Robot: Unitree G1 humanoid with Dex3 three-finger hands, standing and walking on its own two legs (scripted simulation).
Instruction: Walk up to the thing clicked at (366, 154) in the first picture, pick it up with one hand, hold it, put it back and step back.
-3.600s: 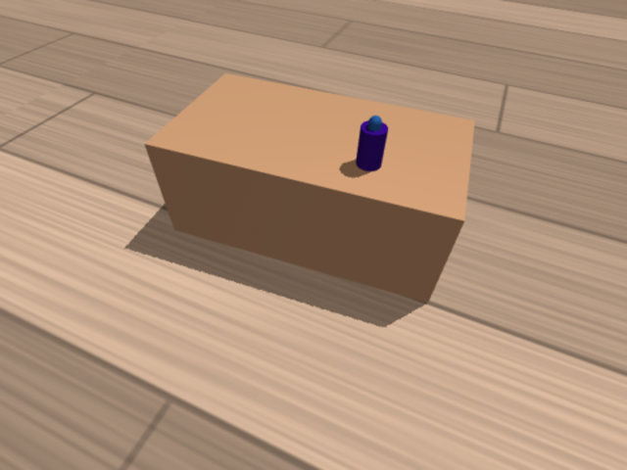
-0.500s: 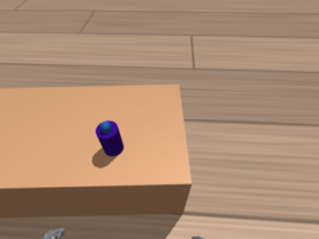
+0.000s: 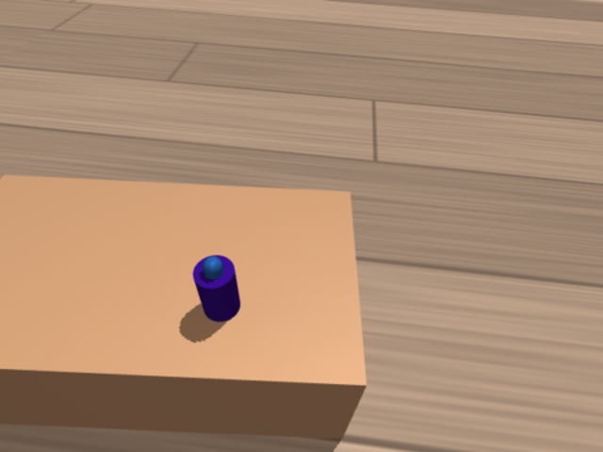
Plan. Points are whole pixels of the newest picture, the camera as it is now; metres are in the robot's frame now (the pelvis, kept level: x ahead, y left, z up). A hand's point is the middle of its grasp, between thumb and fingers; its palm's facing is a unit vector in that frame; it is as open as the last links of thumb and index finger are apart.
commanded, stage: walk up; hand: left
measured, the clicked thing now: (217, 284) +0.52 +0.20 -0.24
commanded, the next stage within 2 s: stand in 0.84 s
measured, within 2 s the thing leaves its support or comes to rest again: neither
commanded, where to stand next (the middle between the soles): +0.04 +0.00 m, yaw -1 degrees
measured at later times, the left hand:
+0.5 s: hand out of the picture +0.10 +0.24 -0.15, palm faces +0.02 -0.94 -0.34, open 7.4 cm
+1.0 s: hand out of the picture +0.10 +0.24 -0.15, palm faces +0.00 -0.94 -0.33, open 7.4 cm
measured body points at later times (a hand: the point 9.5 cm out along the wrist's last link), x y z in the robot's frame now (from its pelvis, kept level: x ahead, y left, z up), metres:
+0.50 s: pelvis +0.01 -0.01 +0.00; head +0.02 -0.01 +0.45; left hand +0.10 +0.29 -0.13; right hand +0.09 -0.31 -0.13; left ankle -0.02 +0.13 -0.74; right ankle +0.05 -0.13 -0.74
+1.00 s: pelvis +0.01 -0.01 +0.01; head +0.02 -0.01 +0.45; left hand +0.10 +0.29 -0.13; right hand +0.09 -0.31 -0.13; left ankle -0.02 +0.13 -0.74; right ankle +0.05 -0.13 -0.74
